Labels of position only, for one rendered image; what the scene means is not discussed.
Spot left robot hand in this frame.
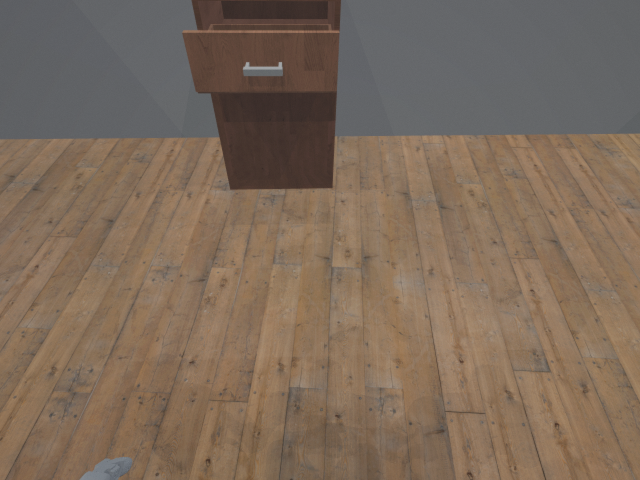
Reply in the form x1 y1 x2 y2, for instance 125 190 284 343
80 457 132 480

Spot handle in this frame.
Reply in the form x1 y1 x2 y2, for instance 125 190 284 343
243 62 283 76

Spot cabinet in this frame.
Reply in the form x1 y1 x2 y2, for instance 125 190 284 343
192 0 341 190

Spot drawer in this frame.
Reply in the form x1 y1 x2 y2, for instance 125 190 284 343
182 24 339 93

